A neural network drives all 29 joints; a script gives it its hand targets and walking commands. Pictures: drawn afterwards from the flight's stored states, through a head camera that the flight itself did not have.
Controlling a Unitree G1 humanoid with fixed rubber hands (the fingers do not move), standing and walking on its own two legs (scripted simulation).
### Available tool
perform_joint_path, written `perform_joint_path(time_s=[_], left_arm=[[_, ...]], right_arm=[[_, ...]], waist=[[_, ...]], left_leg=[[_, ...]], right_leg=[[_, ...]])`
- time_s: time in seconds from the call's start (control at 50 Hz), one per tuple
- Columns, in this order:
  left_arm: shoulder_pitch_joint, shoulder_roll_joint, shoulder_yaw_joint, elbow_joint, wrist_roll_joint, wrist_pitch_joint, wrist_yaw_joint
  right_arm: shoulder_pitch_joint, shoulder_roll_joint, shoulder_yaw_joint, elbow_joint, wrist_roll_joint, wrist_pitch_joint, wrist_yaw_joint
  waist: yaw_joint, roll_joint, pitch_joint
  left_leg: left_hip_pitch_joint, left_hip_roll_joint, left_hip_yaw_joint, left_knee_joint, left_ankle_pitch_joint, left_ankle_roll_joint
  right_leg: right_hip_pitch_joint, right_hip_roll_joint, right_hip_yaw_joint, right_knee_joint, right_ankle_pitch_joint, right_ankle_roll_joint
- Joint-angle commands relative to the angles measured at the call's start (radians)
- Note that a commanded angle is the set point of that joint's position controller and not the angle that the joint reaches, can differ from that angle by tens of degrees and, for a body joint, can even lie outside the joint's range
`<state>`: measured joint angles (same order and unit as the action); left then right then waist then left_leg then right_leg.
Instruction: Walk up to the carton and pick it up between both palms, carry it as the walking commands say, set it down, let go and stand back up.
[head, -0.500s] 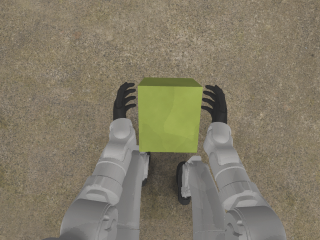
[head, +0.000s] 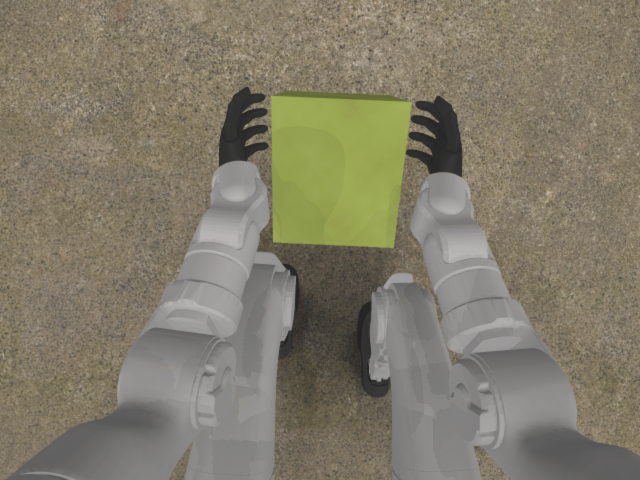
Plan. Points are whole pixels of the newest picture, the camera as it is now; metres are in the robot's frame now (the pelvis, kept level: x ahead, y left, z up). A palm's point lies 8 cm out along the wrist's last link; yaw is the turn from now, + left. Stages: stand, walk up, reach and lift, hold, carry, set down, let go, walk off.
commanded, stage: set down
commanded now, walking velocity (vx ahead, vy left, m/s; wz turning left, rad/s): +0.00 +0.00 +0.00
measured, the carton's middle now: (336, 163) +0.46 +0.02 -0.25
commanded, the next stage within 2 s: none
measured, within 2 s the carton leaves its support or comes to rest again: rests again in 1.98 s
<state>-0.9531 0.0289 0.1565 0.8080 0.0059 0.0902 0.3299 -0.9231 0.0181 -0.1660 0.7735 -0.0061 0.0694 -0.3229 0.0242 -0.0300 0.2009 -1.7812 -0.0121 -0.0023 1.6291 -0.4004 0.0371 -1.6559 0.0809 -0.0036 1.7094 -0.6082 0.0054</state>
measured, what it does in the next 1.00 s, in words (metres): lowers itself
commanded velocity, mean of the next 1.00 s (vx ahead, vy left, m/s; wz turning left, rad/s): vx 0.00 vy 0.00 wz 0.00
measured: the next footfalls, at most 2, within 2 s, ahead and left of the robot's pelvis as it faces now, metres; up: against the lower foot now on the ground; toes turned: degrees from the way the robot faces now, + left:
none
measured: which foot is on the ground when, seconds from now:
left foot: down 0.00-1.00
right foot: down 0.00-1.00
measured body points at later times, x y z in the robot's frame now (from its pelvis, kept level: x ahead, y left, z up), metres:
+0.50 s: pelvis -0.01 +0.00 -0.07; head +0.34 +0.04 +0.21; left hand +0.48 +0.15 -0.25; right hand +0.48 -0.10 -0.24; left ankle +0.14 +0.10 -0.50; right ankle +0.08 -0.12 -0.50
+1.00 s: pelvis -0.01 -0.01 -0.12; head +0.34 +0.02 +0.14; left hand +0.51 +0.16 -0.30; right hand +0.50 -0.10 -0.29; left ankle +0.14 +0.10 -0.50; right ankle +0.08 -0.12 -0.50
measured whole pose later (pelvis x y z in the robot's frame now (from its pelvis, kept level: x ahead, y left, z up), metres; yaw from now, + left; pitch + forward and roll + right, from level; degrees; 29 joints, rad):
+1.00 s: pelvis -0.01 -0.01 -0.12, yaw -1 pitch +30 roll -3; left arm -1.40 0.21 0.24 1.04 0.04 0.20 0.18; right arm -1.25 -0.06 -0.23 0.78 0.05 0.21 -0.21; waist 0.03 -0.03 0.46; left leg -2.09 -0.01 -0.01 2.01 -0.44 0.03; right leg -1.95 0.11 -0.03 2.11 -0.69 0.02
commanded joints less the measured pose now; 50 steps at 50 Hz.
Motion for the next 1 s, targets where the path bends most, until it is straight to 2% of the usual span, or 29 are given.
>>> perform_joint_path(time_s=[0.0,0.06,0.1,0.12,0.16,0.18,0.2,0.22,0.24,0.28,0.3,0.32,0.34,0.42,0.44,0.48,0.52,0.56,0.58,0.62,0.64,0.66,0.68,0.76,0.78,0.82,0.9,0.96,0.98], left_arm=[[-0.725,-0.757,-0.452,-0.129,-0.029,-0.041,-0.257],[-0.73,-0.794,-0.451,-0.114,-0.019,-0.031,-0.266],[-0.745,-0.803,-0.43,-0.095,-0.015,-0.024,-0.282],[-0.769,-0.791,-0.411,-0.079,-0.002,-0.02,-0.283],[-0.772,-0.798,-0.399,-0.093,0.007,-0.015,-0.291],[-0.763,-0.785,-0.372,-0.06,0.023,-0.013,-0.296],[-0.793,-0.796,-0.396,-0.095,0.007,-0.013,-0.298],[-0.798,-0.807,-0.415,-0.099,-0.005,-0.017,-0.301],[-0.816,-0.782,-0.391,-0.075,0.018,-0.002,-0.302],[-0.866,-0.779,-0.412,-0.127,-0.002,-0.007,-0.307],[-0.864,-0.768,-0.39,-0.092,0.013,-0.001,-0.309],[-0.89,-0.784,-0.405,-0.107,-0.008,0.002,-0.314],[-0.897,-0.773,-0.393,-0.107,-0.004,0.002,-0.315],[-0.962,-0.761,-0.451,-0.164,-0.052,0.007,-0.317],[-0.99,-0.734,-0.435,-0.172,-0.062,0.005,-0.318],[-0.974,-0.746,-0.47,-0.172,-0.094,0.009,-0.312],[-1.024,-0.706,-0.494,-0.203,-0.122,0.011,-0.311],[-1.024,-0.713,-0.516,-0.236,-0.156,0.017,-0.304],[-1.013,-0.732,-0.519,-0.212,-0.168,0.029,-0.299],[-0.846,-0.807,-0.479,-0.004,-0.136,0.07,-0.312],[-0.78,-0.822,-0.43,0.104,-0.104,0.083,-0.323],[-0.742,-0.863,-0.389,0.173,-0.087,0.094,-0.34],[-0.712,-0.851,-0.318,0.257,-0.035,0.107,-0.358],[-0.725,-0.861,-0.146,0.306,0.051,0.111,-0.415],[-0.747,-0.852,-0.154,0.299,0.056,0.108,-0.421],[-0.879,-0.846,-0.212,0.16,0.018,0.084,-0.424],[-1.054,-0.792,-0.297,-0.021,-0.072,0.029,-0.415],[-1.029,-0.732,-0.275,0.069,-0.055,0.031,-0.42],[-1.01,-0.722,-0.254,0.134,-0.054,0.036,-0.43]], right_arm=[[-0.737,0.777,0.372,-0.111,0.073,-0.029,0.271],[-0.765,0.769,0.361,-0.123,0.075,-0.027,0.29],[-0.744,0.772,0.322,-0.072,0.042,-0.014,0.303],[-0.8,0.767,0.317,-0.095,0.046,-0.015,0.304],[-0.806,0.772,0.303,-0.088,0.035,-0.001,0.318],[-0.794,0.772,0.296,-0.035,0.026,0.007,0.324],[-0.815,0.775,0.294,-0.073,0.02,0.006,0.326],[-0.815,0.769,0.309,-0.082,0.024,0.005,0.326],[-0.842,0.79,0.307,-0.071,0.034,0.019,0.338],[-0.851,0.803,0.319,-0.09,0.038,0.021,0.339],[-0.88,0.795,0.304,-0.065,0.04,0.022,0.337],[-0.877,0.776,0.296,-0.077,0.026,0.026,0.337],[-0.91,0.779,0.309,-0.08,0.042,0.027,0.335],[-0.962,0.775,0.357,-0.17,0.083,0.027,0.337],[-0.993,0.769,0.371,-0.178,0.094,0.026,0.336],[-1.023,0.762,0.405,-0.207,0.126,0.024,0.33],[-1.017,0.744,0.408,-0.211,0.134,0.033,0.322],[-1.079,0.736,0.477,-0.323,0.184,0.027,0.316],[-1.137,0.7,0.497,-0.386,0.199,0.026,0.309],[-1.186,0.665,0.52,-0.413,0.196,0.021,0.314],[-1.231,0.67,0.538,-0.432,0.198,0.019,0.32],[-1.257,0.639,0.516,-0.406,0.184,0.014,0.334],[-1.287,0.65,0.485,-0.378,0.168,0.022,0.35],[-1.285,0.668,0.364,-0.275,0.098,0.038,0.4],[-1.239,0.675,0.337,-0.229,0.084,0.04,0.405],[-1.224,0.7,0.324,-0.228,0.092,0.044,0.412],[-1.167,0.73,0.316,-0.162,0.097,0.049,0.406],[-1.107,0.725,0.274,-0.041,0.06,0.06,0.413],[-1.08,0.706,0.24,0.004,0.039,0.065,0.415]], waist=[[-0.03,0.04,-1.355],[-0.026,0.063,-1.347],[-0.052,0.051,-1.276],[-0.028,0.045,-1.27],[-0.026,0.072,-1.245],[-0.014,0.054,-1.193],[-0.038,0.052,-1.261],[-0.038,0.057,-1.285],[-0.01,0.049,-1.245],[-0.019,0.035,-1.33],[0.004,0.053,-1.303],[-0.04,0.041,-1.292],[-0.008,0.053,-1.306],[-0.01,0.055,-1.482],[0.009,0.032,-1.518],[0.013,0.048,-1.627],[-0.004,0.04,-1.679],[0.007,0.037,-1.84],[0.008,0.048,-1.892],[0.023,0.046,-1.767],[0.049,0.01,-1.634],[0.048,0.011,-1.516],[0.074,0.006,-1.337],[0.097,-0.032,-1.046],[0.075,-0.024,-1.027],[0.034,0.017,-1.091],[0.0,0.053,-1.185],[0.009,0.045,-1.023],[-0.021,0.031,-0.928]], left_leg=[[0.795,-0.14,-0.069,-0.017,0.264,-0.027],[0.802,-0.145,-0.076,0.006,0.273,-0.029],[0.733,-0.144,-0.065,0.031,0.245,-0.026],[0.707,-0.143,-0.063,0.038,0.23,-0.027],[0.681,-0.146,-0.06,0.056,0.207,-0.023],[0.667,-0.139,-0.06,0.064,0.218,-0.024],[0.706,-0.148,-0.06,0.074,0.231,-0.027],[0.706,-0.143,-0.061,0.09,0.234,-0.03],[0.694,-0.134,-0.061,0.088,0.211,-0.023],[0.711,-0.138,-0.05,0.12,0.244,-0.028],[0.681,-0.134,-0.035,0.127,0.226,-0.033],[0.68,-0.138,-0.042,0.138,0.215,-0.03],[0.651,-0.135,-0.026,0.151,0.211,-0.029],[0.773,-0.133,-0.041,0.193,0.287,-0.028],[0.768,-0.128,-0.033,0.212,0.307,-0.03],[0.837,-0.128,-0.031,0.235,0.34,-0.031],[0.863,-0.125,-0.039,0.255,0.359,-0.033],[0.954,-0.117,-0.032,0.291,0.421,-0.03],[1.01,-0.12,-0.042,0.295,0.441,-0.028],[0.968,-0.121,-0.038,0.304,0.467,-0.028],[0.871,-0.116,-0.041,0.307,0.409,-0.016],[0.796,-0.119,-0.038,0.307,0.36,-0.015],[0.701,-0.115,-0.044,0.297,0.27,-0.002],[0.462,-0.126,-0.022,0.305,0.167,0.01],[0.476,-0.126,-0.026,0.305,0.171,0.008],[0.521,-0.126,-0.038,0.326,0.211,0.004],[0.596,-0.122,-0.039,0.369,0.301,-0.004],[0.52,-0.116,-0.04,0.364,0.268,-0.005],[0.457,-0.116,-0.034,0.367,0.216,-0.004]], right_leg=[[0.066,0.123,0.028,-0.094,0.193,-0.009],[0.017,0.128,0.018,-0.054,0.203,-0.01],[-0.017,0.129,0.022,-0.06,0.176,-0.014],[-0.02,0.13,0.023,-0.045,0.175,-0.014],[-0.051,0.132,0.028,-0.038,0.158,-0.013],[-0.083,0.124,0.029,-0.034,0.145,-0.01],[-0.082,0.128,0.014,-0.023,0.161,-0.004],[-0.062,0.127,0.017,-0.011,0.171,-0.006],[-0.104,0.127,0.015,-0.002,0.147,-0.003],[-0.05,0.127,0.012,0.015,0.174,-0.001],[-0.065,0.128,0.02,0.013,0.15,-0.003],[-0.084,0.126,0.014,0.013,0.143,-0.002],[-0.069,0.127,0.019,0.022,0.14,-0.006],[-0.032,0.13,0.005,0.075,0.201,-0.006],[0.008,0.129,0.001,0.081,0.221,-0.002],[0.042,0.124,-0.003,0.1,0.233,-0.002],[0.061,0.128,-0.017,0.132,0.255,0.002],[0.132,0.12,-0.017,0.155,0.307,0.003],[0.121,0.117,-0.025,0.166,0.307,0.005],[0.091,0.109,-0.036,0.167,0.308,0.007],[0.054,0.106,-0.026,0.167,0.258,0.014],[0.015,0.103,-0.029,0.169,0.216,0.012],[-0.072,0.1,-0.022,0.163,0.145,0.013],[-0.201,0.111,-0.024,0.16,0.07,0.016],[-0.22,0.116,-0.037,0.169,0.068,0.017],[-0.229,0.115,-0.034,0.186,0.118,0.006],[-0.23,0.109,-0.023,0.228,0.183,0.0],[-0.303,0.103,-0.01,0.227,0.151,-0.002],[-0.327,0.102,-0.007,0.212,0.115,-0.006]])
